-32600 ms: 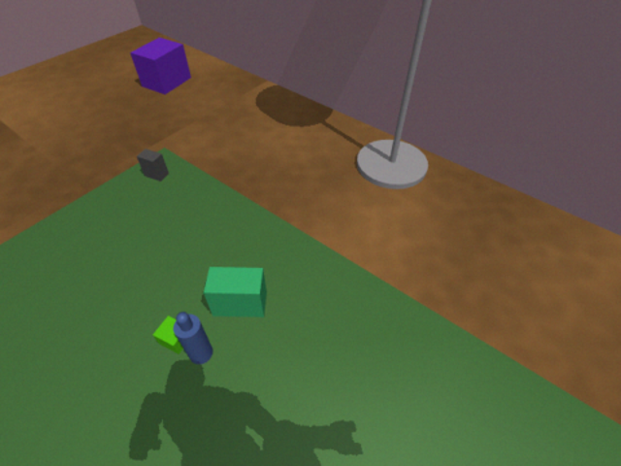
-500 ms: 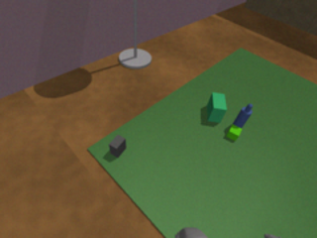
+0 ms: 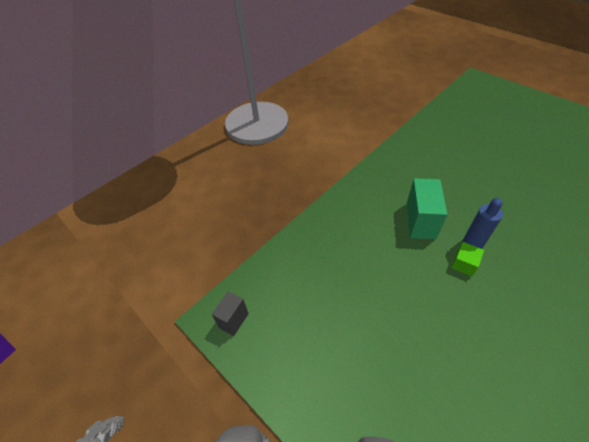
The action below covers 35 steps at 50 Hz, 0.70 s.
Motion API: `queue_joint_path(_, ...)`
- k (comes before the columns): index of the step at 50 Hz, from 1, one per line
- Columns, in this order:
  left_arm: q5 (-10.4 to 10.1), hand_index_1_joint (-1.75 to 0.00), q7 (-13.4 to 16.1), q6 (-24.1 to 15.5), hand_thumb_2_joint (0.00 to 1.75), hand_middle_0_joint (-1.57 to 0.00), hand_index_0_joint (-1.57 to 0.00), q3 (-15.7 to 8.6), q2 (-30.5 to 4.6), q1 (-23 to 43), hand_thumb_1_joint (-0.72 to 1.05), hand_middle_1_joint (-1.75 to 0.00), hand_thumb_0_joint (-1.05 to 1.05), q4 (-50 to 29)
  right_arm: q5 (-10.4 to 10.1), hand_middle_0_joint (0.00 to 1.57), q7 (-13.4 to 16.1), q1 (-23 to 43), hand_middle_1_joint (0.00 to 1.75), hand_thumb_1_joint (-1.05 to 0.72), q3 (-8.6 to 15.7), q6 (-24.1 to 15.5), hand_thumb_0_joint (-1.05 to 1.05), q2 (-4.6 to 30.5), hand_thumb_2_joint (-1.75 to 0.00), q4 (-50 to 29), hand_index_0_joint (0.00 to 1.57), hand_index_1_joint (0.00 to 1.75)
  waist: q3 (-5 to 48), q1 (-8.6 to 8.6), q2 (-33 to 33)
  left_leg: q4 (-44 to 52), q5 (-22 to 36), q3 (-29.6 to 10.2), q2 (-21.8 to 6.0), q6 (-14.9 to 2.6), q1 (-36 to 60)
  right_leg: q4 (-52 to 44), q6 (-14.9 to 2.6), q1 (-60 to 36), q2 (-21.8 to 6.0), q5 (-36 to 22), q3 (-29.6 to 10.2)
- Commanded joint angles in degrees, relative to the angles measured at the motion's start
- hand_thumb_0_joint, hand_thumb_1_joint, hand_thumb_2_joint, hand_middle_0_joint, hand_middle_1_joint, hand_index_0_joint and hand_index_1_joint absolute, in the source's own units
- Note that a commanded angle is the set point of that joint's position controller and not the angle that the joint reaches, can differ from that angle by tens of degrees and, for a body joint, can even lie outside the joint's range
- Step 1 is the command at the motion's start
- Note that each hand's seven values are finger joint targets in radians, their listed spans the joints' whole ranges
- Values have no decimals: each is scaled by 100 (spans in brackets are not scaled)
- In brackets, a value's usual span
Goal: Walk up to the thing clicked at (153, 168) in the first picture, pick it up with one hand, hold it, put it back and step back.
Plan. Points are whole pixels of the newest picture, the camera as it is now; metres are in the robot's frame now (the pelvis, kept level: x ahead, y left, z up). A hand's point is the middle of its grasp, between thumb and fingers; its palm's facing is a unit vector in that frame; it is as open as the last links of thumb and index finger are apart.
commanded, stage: walk up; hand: left
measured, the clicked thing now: (230, 314) +0.60 +0.28 -0.71
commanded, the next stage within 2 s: none
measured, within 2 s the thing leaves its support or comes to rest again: neither
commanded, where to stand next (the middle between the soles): +0.23 +0.03 m, yaw +2 degrees
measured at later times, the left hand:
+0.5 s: hand (106, 422) +0.18 +0.34 -0.18, palm faces +0.00 -0.96 -0.28, open 7.4 cm
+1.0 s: hand (115, 414) +0.19 +0.32 -0.16, palm faces +0.00 -0.95 -0.31, open 7.4 cm
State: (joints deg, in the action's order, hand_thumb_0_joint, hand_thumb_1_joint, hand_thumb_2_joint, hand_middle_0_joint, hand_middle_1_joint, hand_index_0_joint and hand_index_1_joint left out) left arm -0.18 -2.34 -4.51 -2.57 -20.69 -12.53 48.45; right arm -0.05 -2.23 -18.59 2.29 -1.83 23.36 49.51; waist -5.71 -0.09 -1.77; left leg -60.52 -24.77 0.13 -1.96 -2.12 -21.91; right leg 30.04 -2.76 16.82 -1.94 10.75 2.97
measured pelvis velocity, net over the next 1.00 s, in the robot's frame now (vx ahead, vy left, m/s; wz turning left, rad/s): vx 0.12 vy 0.06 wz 0.01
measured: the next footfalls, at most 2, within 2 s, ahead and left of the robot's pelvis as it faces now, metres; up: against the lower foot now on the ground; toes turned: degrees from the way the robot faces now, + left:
left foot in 0.28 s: +0.21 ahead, +0.16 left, -0.01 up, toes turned +5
right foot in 0.72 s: +0.20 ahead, -0.06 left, +0.00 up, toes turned +3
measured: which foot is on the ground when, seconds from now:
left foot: up 0.00-0.26, down 0.28-1.00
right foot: down 0.00-0.30, up 0.32-0.70, down 0.72-1.00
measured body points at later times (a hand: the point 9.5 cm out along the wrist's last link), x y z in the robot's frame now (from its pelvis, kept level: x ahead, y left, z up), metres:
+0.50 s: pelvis +0.12 +0.08 -0.01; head +0.15 +0.12 +0.44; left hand +0.18 +0.39 -0.16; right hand +0.18 -0.24 -0.09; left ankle +0.17 +0.16 -0.74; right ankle +0.15 -0.09 -0.68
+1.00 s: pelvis +0.12 +0.06 -0.01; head +0.12 +0.07 +0.44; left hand +0.19 +0.37 -0.14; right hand +0.19 -0.25 -0.12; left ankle +0.17 +0.16 -0.74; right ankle +0.15 -0.07 -0.73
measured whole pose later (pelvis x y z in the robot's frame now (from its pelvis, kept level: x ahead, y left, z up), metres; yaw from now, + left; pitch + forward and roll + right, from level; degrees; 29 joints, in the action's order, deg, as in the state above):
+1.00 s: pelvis +0.12 +0.06 -0.01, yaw +0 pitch -4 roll -1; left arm 0.6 -2.4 1.1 -1.5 -21.1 -8.9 60.4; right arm 1.1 -0.3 -10.6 0.2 -1.8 21.2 59.4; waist -3.0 -0.5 -0.3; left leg -28.6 -16.7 4.5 -1.6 -1.8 -14.2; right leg 31.5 0.5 13.8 0.0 14.2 0.7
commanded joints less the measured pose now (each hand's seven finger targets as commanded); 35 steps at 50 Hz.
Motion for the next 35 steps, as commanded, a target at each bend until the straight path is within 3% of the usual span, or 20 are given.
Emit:
queue_joint_path(1, 52, -30, 144, -149, 90, -20, -20, -454, -1610, -380, 90, -30, 0, -328, 63, 20, -30, -574, 30, -90, 348, -78, 0, 1005, -90, -230, 20, 30, 294, -26, 861, 331, 686, -179, -236, 120, -712, -1546, -918, -435, -1074, 179, -1186)
queue_joint_path(5, 86, -30, 70, -135, 90, -20, -20, -522, -1702, -273, 90, -30, 0, -446, 122, 20, -109, -207, 30, -90, 414, -109, 0, 1051, -90, -275, 20, 30, -17, -68, 1132, 1426, 964, 30, -435, 344, -718, -1917, -1024, -81, -1165, 1479, -1002)
queue_joint_path(9, 123, -30, 3, -91, 90, -20, -20, -521, -1757, -301, 90, -30, 0, -474, 130, 20, -131, 69, 30, -90, 459, -255, 0, 1033, -90, -310, 20, 30, 48, -141, 992, 2351, 1327, 168, -366, 284, 31, -1533, -928, 191, -1237, 1557, -927)
queue_joint_path(11, 90, -30, -5, -44, 90, -20, -20, -479, -1762, -226, 90, -30, 0, -458, 144, 20, -87, -125, 30, -90, 469, -308, 0, 1023, -90, -188, 20, 30, 231, 7, 749, 2747, 1628, 372, -192, 213, 713, -1087, -817, 372, -1154, 1481, -766)
queue_joint_path(13, 118, -30, 19, 32, 90, -20, -20, -367, -1538, -107, 90, -30, 0, -478, 180, 20, 19, -678, 30, -90, 536, -332, 0, 1148, -90, 7, 20, 30, 412, 363, 387, 2724, 1184, 398, 7, 114, 1620, -159, -604, 973, -938, 1507, -580)
queue_joint_path(14, 114, -30, 62, 100, 90, -20, -20, -208, -1144, -267, 90, -30, 0, -439, 186, 20, 120, -830, 30, -90, 546, -355, 0, 1281, -90, 77, 20, 30, 468, 431, -432, 3458, 421, -262, -375, -18, 1878, 925, -398, 1213, -648, 1083, -220)
queue_joint_path(15, 43, -30, 64, 129, 90, -20, -20, -75, -685, -640, 90, -30, 0, -431, 214, 20, 165, -760, 30, -90, 601, -394, 0, 1735, -90, -57, 20, 30, 432, 241, -1845, 4465, 166, -2456, -1648, -324, 1851, 2408, 57, 1743, 189, 1824, 229)
queue_joint_path(16, 58, -30, 131, 200, 90, -20, -20, -176, -1091, -897, 90, -30, 0, -234, 134, 20, 177, -538, 30, -90, 574, -394, 0, 1825, -90, -240, 20, 30, 171, 74, -924, 4666, 699, -3063, -2064, -587, 1614, 2803, 88, 1829, 337, 1878, -341)
queue_joint_path(17, 75, -30, 192, 226, 90, -20, -20, -222, -1329, -921, 90, -30, 0, -181, 38, 20, 172, -438, 30, -90, 622, -385, 0, 1974, -90, -255, 20, 30, 280, 132, -973, 4463, 1544, -3115, -2254, -913, 1932, 3098, 84, 1944, 101, 1888, -446)
queue_joint_path(19, 43, -30, 246, 224, 90, -20, -20, -262, -1459, -550, 90, -30, 0, -82, 24, 20, 251, -530, 30, -90, 531, -409, 0, 1640, -90, -204, 20, 30, 599, 187, -694, 3943, 4057, -2081, -1766, -802, 2222, 3214, 92, 1716, -23, 1602, -846)
queue_joint_path(20, 1, -30, 240, 251, 90, -20, -20, -276, -1430, -583, 90, -30, 0, -9, 36, 20, 295, -529, 30, -90, 469, -421, 0, 1496, -90, -195, 20, 30, 681, 118, -667, 3718, 4920, -1393, -1503, -592, 2202, 3042, 82, 1488, -67, 1422, -1005)
queue_joint_path(21, -30, -30, 224, 297, 90, -20, -20, -267, -1369, -566, 90, -30, 0, 31, 15, 20, 320, -444, 30, -90, 437, -427, 0, 1451, -90, -202, 20, 30, 653, 61, -727, 3660, 5026, -1033, -1376, -505, 1966, 2958, 85, 1298, -81, 1255, -974)
queue_joint_path(23, -35, -30, 205, 402, 90, -20, -20, -252, -1299, -571, 90, -30, 0, 86, 6, 20, 371, -97, 30, -90, 415, -386, 0, 1406, -90, -287, 20, 30, 709, -9, -724, 3655, 4589, -698, -1301, -749, 1702, 2824, 137, 1078, -26, 1015, -808)
queue_joint_path(26, -19, -30, 196, 501, 90, -20, -20, -208, -1187, -410, 90, -30, 0, 219, 30, 20, 408, 190, 30, -90, 338, -337, 0, 1280, -90, -369, 20, 30, 586, -44, -520, 3773, 4001, -381, -1175, -704, 1250, 2321, 193, 838, 18, 758, -773)
queue_joint_path(30, 7, -30, 199, 568, 90, -20, -20, -193, -1173, -30, 90, -30, 0, 341, 59, 20, 400, 395, 30, -90, 356, -250, 0, 1376, -90, -316, 20, 30, 448, 13, -578, 3867, 2916, -478, -1288, -622, 572, 1664, 196, 218, -68, 583, -599)
queue_joint_path(31, 22, -30, 201, 570, 90, -20, -20, -189, -1171, -13, 90, -30, 0, 379, 62, 20, 393, 548, 30, -90, 361, -217, 0, 1405, -90, -317, 20, 30, 474, -22, -654, 3830, 2577, -536, -1366, -695, 514, 1513, 183, 103, -90, 644, -457)
queue_joint_path(35, 100, -30, 166, 575, 90, -20, -20, -234, -1194, 44, 90, -30, 0, 595, 111, 20, 344, 781, 30, -90, 378, -100, 0, 1473, -90, -270, 20, 30, 531, -32, -385, 3834, 491, -888, -1400, -798, 146, 910, 86, -434, 2, 1173, -267)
